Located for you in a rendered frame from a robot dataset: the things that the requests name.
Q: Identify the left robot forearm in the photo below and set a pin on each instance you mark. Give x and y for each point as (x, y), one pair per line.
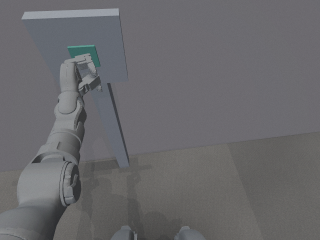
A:
(66, 137)

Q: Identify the right robot thigh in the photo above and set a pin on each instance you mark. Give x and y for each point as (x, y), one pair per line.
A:
(189, 234)

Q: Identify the panel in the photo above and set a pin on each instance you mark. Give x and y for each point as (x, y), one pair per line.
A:
(52, 33)

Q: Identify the left robot upper arm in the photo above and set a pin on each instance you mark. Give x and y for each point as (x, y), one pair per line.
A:
(46, 189)

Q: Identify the button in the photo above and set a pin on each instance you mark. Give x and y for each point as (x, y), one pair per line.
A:
(85, 49)

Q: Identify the robot left hand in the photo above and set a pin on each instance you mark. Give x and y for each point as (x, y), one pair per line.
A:
(70, 79)

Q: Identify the right robot shin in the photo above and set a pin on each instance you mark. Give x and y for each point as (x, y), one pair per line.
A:
(185, 228)

